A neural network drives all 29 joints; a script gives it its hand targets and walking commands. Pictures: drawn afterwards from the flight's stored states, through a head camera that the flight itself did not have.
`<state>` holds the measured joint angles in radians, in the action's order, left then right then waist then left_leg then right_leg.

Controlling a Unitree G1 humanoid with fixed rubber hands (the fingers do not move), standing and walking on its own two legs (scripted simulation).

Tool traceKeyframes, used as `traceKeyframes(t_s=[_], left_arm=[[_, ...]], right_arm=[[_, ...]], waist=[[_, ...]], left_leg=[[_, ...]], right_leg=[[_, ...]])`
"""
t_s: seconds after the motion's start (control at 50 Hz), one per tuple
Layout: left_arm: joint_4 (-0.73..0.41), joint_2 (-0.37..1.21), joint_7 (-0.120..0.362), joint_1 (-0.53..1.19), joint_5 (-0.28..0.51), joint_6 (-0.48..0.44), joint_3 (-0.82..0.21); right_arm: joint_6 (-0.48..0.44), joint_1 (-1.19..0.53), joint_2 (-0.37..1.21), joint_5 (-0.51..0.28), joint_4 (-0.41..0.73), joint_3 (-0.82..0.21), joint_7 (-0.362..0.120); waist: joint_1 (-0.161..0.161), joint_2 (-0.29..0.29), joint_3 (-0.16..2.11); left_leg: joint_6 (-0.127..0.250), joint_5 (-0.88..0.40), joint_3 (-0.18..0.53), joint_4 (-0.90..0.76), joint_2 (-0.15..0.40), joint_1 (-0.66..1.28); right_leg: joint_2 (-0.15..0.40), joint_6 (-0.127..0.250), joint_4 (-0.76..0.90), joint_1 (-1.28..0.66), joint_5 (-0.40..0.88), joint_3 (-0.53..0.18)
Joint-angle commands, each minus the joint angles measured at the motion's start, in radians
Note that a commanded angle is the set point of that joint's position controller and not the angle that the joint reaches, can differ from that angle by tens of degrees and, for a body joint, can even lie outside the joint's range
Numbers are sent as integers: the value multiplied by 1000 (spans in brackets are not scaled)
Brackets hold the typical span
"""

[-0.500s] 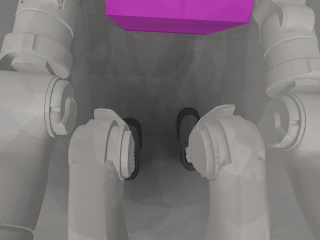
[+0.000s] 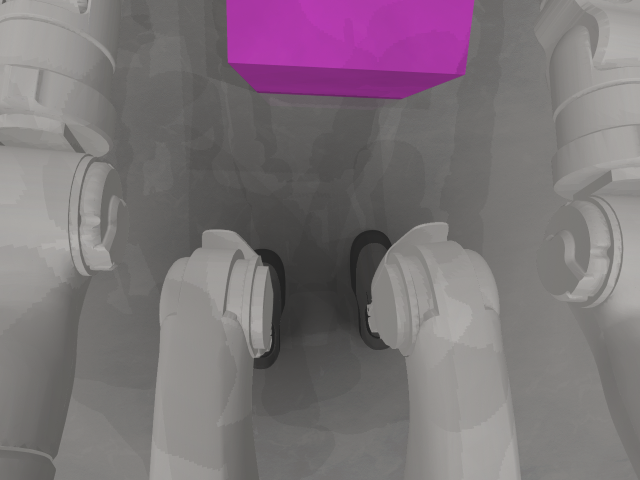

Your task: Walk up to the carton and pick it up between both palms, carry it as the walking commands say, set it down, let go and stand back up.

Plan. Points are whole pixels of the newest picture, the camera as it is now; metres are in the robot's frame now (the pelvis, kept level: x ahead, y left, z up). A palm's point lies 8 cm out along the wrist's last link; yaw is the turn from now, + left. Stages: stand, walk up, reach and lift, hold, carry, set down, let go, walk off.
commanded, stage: set down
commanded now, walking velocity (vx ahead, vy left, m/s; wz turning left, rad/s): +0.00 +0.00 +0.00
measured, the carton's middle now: out of the picture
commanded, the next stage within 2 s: let go in 1.10 s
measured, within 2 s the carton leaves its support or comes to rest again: neither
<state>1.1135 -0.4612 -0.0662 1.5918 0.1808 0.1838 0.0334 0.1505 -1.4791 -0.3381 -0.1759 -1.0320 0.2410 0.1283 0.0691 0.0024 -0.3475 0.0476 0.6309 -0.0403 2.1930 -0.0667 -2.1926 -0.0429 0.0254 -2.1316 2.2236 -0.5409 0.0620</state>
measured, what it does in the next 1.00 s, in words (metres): rises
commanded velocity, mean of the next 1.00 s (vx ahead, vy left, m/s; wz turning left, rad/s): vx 0.00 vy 0.00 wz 0.00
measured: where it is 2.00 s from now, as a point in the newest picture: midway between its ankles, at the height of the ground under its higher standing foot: (318, 318)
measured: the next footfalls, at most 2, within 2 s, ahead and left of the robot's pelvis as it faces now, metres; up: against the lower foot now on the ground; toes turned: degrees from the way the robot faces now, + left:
none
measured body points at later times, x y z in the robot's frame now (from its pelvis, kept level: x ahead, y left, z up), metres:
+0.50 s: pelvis +0.02 +0.00 +0.13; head +0.36 +0.00 +0.42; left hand +0.61 +0.18 +0.02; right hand +0.57 -0.22 +0.02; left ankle +0.10 +0.09 -0.35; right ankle +0.12 -0.10 -0.35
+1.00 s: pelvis +0.04 +0.00 +0.27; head +0.36 +0.00 +0.59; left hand +0.61 +0.18 +0.17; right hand +0.56 -0.23 +0.17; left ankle +0.09 +0.09 -0.35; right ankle +0.12 -0.10 -0.35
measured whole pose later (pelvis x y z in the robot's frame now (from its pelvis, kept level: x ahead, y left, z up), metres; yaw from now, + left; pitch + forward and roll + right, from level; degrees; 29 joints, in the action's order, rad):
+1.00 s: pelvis +0.04 +0.00 +0.27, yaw +1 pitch +44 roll -1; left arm 1.00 -0.37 0.04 1.30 -0.02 0.21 0.24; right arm 0.20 -1.15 -0.23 0.00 -0.83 0.39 0.04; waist 0.07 -0.02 0.01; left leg 0.03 0.35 0.02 1.11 -0.08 -1.54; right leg -0.05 0.01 -1.07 1.56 -0.29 -0.01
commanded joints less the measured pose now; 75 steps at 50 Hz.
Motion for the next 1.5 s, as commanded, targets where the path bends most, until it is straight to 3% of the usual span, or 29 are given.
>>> traceKeyframes(t_s=[0.0, 0.16, 0.46, 0.92, 1.08, 1.2, 1.32, 1.38, 1.48], left_arm=[[-97, -113, 6, 280, -22, -5, 43], [-116, -106, 35, 224, -65, 10, 100], [-235, -87, 69, 124, -124, 48, 160], [-232, -23, 105, -8, -195, 9, 205], [-161, 50, 113, -84, -272, -26, 282], [-271, 83, 66, -224, -344, -28, 329], [-543, 135, 8, -539, -297, -41, 246], [-628, 153, 20, -660, -266, -46, 205], [-608, 187, 38, -898, -262, -72, 188]], right_arm=[[0, -221, -132, 30, 122, 30, 0], [31, -164, -90, 69, 193, 59, -9], [76, -44, -60, 101, 322, 101, -29], [34, 105, -20, 164, 325, 145, -84], [-1, 150, 56, 268, 253, 204, -102], [-22, 263, 20, 316, 324, 197, -130], [-33, 566, 12, 282, 486, 80, -184], [-37, 695, 15, 242, 547, 39, -201], [-57, 889, 35, 202, 559, -11, -221]], waist=[[35, -79, 1354], [21, -67, 1358], [29, -86, 1520], [21, -88, 1413], [21, -57, 1226], [29, -84, 1374], [23, -71, 1532], [21, -45, 1469], [-2, -13, 1264]], left_leg=[[-36, -343, 58, -241, 9, 604], [-35, -346, 51, -380, -3, 589], [-50, -466, 44, -644, -18, 798], [-59, -617, 85, -1141, 4, 1229], [-67, -597, 92, -1255, 8, 1191], [-85, -773, 110, -1293, 15, 1391], [-78, -978, 124, -1337, 20, 1586], [-74, -932, 119, -1370, 15, 1514], [-67, -748, 95, -1451, 10, 1420]], right_leg=[[-2, -31, 187, -672, 342, -32], [-14, -36, 322, -704, 354, -42], [-25, -48, 596, -909, 477, -41], [-11, -61, 1088, -1215, 588, -55], [2, -64, 1197, -1252, 591, -55], [-9, -55, 1230, -1385, 723, -56], [-3, -31, 1270, -1580, 908, -86], [9, -20, 1297, -1687, 974, -114], [27, -25, 1358, -1842, 930, -140]])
